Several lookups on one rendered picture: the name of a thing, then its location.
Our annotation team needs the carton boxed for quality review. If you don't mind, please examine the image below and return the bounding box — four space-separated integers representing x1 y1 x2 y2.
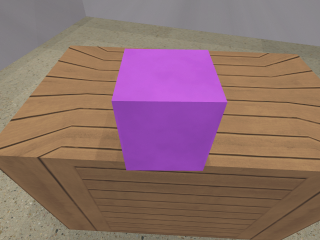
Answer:
111 48 228 171

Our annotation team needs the pedestal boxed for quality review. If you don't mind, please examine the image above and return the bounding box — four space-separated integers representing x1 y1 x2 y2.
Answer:
0 45 320 240

